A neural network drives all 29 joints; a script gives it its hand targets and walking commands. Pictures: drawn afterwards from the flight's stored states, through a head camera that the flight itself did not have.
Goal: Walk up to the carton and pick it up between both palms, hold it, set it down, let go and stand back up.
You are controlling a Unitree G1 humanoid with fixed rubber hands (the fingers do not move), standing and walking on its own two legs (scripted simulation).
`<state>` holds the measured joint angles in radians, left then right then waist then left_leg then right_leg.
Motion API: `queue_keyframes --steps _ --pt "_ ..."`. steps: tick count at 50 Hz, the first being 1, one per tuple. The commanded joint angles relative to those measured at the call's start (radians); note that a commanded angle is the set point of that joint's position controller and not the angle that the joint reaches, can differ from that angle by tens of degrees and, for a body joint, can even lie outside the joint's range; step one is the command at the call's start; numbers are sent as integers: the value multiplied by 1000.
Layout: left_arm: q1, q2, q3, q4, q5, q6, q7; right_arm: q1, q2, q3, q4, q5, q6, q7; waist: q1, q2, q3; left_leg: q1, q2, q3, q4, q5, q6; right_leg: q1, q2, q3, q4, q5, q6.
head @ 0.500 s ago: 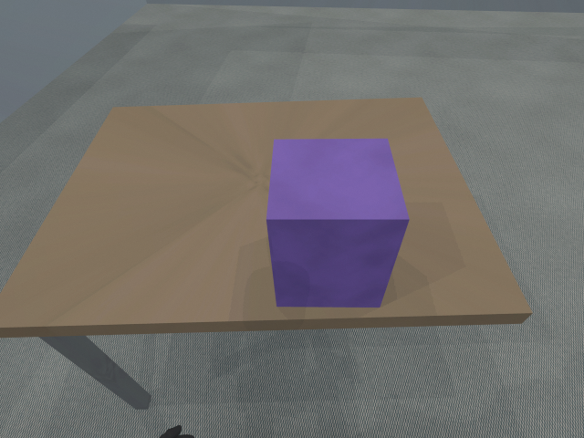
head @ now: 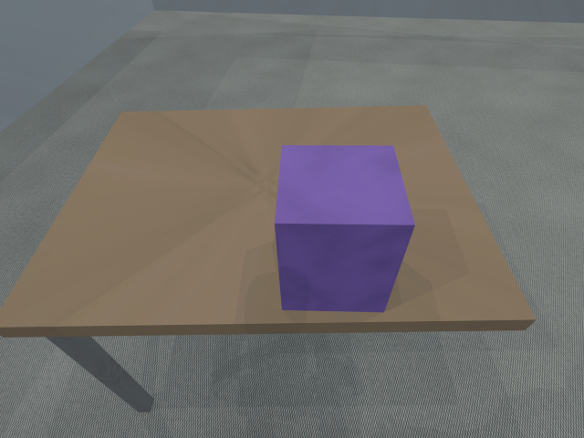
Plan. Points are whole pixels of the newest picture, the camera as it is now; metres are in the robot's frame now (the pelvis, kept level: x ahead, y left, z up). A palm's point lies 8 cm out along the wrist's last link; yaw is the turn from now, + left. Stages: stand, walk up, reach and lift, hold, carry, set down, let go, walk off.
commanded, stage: stand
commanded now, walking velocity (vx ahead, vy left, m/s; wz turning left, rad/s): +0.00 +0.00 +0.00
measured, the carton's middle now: (334, 231) +0.46 -0.03 +0.01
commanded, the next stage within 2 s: reach and lift in 1.50 s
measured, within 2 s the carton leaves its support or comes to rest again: neither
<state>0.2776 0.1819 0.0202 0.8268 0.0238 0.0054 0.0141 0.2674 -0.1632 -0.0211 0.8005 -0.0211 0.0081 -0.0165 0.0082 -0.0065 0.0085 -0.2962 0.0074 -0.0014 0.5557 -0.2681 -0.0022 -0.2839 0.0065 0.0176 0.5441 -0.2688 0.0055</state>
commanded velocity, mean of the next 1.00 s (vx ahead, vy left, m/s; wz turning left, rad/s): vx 0.00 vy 0.00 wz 0.00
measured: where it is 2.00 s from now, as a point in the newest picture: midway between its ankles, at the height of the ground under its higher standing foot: outside the picture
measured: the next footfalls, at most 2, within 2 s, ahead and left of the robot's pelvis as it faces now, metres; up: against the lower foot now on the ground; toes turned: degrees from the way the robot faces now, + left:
none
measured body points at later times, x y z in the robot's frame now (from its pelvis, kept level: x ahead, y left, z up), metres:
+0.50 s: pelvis +0.01 +0.00 +0.01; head +0.03 +0.00 +0.46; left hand +0.04 +0.23 -0.14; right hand +0.04 -0.23 -0.14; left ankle +0.02 +0.12 -0.73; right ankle +0.01 -0.12 -0.73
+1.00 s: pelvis +0.01 +0.00 +0.01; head +0.02 +0.00 +0.46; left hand +0.00 +0.22 -0.15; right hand +0.00 -0.22 -0.15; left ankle +0.02 +0.12 -0.73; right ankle +0.01 -0.12 -0.73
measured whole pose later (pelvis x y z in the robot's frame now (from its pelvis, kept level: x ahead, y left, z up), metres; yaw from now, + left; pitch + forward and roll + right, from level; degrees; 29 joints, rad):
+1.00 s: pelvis +0.01 +0.00 +0.01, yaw +0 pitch -1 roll +0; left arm 0.30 0.13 0.02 1.09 0.01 -0.01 0.03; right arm 0.31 -0.12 -0.03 1.08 -0.01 0.00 -0.03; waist 0.00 0.00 0.03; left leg -0.20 0.01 -0.01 0.44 -0.22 0.00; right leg -0.18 0.01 0.02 0.42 -0.22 0.01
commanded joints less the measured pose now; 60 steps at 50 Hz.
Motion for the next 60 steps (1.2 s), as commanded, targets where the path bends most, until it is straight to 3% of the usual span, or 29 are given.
queue_keyframes --steps 1,3,6,7,8,10,12,14,15,16,20,22,23,27,28,29,36,37,39,43,44,52,53,55,59,60 --pt "35 73 21 -30 -3 -21 8 25 -95 -29 -28 2 -23 -11 1 22 -17 30 50 -80 -124 42 34 3 -45 56 -99 90 -44" --pt "28 82 25 -22 -1 -26 5 23 -85 -27 -15 2 -24 -8 0 5 -11 21 49 -77 -117 55 35 13 -51 59 -105 100 -41" --pt "25 78 23 -8 -2 -25 10 35 -110 -36 -1 1 -21 -10 -9 24 -21 32 44 -73 -131 36 32 25 -54 62 -122 74 -43" --pt "45 88 27 7 -1 -26 10 28 -101 -34 5 1 -22 -8 -3 -5 -4 36 47 -77 -129 53 32 11 -54 65 -128 85 -43" --pt "42 73 26 12 -4 -26 11 24 -111 -39 10 0 -23 -8 -2 32 -2 45 50 -73 -129 72 32 7 -62 74 -136 92 -47" --pt "42 76 28 26 -9 -28 10 41 -95 -34 32 2 -25 -8 -4 27 -10 46 53 -78 -141 71 35 25 -61 68 -132 112 -42" --pt "36 87 30 38 -3 -28 13 43 -81 -31 43 5 -23 -10 -4 -20 25 47 49 -76 -139 76 31 2 -58 68 -141 89 -39" --pt "42 83 30 55 -2 -26 12 41 -87 -33 57 3 -19 -9 -6 -11 20 51 50 -74 -143 72 37 0 -60 72 -154 80 -44" --pt "54 74 28 63 -1 -27 13 62 -99 -37 73 6 -17 -10 -9 31 10 44 48 -70 -150 56 35 29 -58 67 -148 89 -42" --pt "54 77 28 70 -5 -28 12 74 -94 -36 84 5 -19 -12 -8 34 -5 46 51 -78 -160 66 35 44 -64 66 -142 102 -45" --pt "66 52 24 100 -7 -29 16 60 -83 -31 112 3 -25 -16 1 2 -8 57 59 -83 -156 105 35 59 -61 64 -146 131 -49" --pt "80 68 30 112 -4 -30 18 55 -96 -33 119 3 -24 -17 10 37 -10 59 55 -78 -164 110 34 78 -67 68 -145 145 -43" --pt "78 72 30 120 -8 -28 20 61 -80 -31 124 5 -25 -15 3 8 -12 67 56 -74 -161 133 32 75 -71 71 -148 165 -43" --pt "81 51 24 156 -8 -27 21 78 -62 -27 163 5 -24 -18 -7 -16 29 93 63 -75 -157 160 33 47 -69 64 -160 180 -45" --pt "84 64 27 158 -5 -28 24 99 -64 -24 169 8 -25 -20 -9 13 16 87 62 -77 -156 168 38 70 -71 67 -160 182 -46" --pt "85 62 24 164 -6 -28 24 110 -66 -26 183 6 -25 -20 -11 1 12 82 62 -75 -158 172 33 79 -73 64 -158 182 -48" --pt "80 29 17 207 -6 -26 22 99 -43 -22 220 6 -15 -22 -8 7 65 87 55 -66 -174 125 26 46 -71 73 -184 131 -49" --pt "80 33 16 209 -8 -25 21 104 -50 -22 224 7 -13 -22 -11 47 79 70 53 -63 -183 110 23 46 -70 67 -186 131 -43" --pt "86 31 14 216 -8 -22 24 92 -56 -26 230 12 -13 -23 -7 13 50 86 58 -72 -186 94 25 61 -64 58 -189 130 -41" --pt "86 21 14 238 -10 -23 25 101 -44 -21 247 11 -13 -21 -9 9 58 80 53 -67 -191 80 22 62 -69 69 -199 98 -43" --pt "77 43 21 237 -7 -23 24 97 -49 -19 251 8 -14 -23 -10 -20 69 69 59 -78 -195 88 26 66 -69 65 -196 102 -45" --pt "85 21 14 262 -10 -22 28 107 -29 -14 281 7 -14 -22 -10 45 50 73 61 -74 -201 94 19 96 -73 63 -196 127 -42" --pt "97 34 18 269 -10 -21 30 105 -42 -18 276 6 -19 -24 -6 1 52 72 66 -87 -205 91 22 87 -65 58 -193 120 -40" --pt "121 0 7 285 -8 -19 27 101 -22 -14 284 8 -14 -27 2 40 76 94 61 -68 -203 79 19 46 -64 65 -205 100 -37" --pt "118 -7 4 289 -10 -16 26 118 -21 -9 293 10 -14 -24 -2 -12 78 68 63 -82 -209 67 24 70 -66 59 -199 106 -39" --pt "126 5 7 290 -7 -19 25 121 -14 -7 297 10 -13 -24 5 0 79 73 57 -67 -200 75 19 60 -68 68 -205 91 -38"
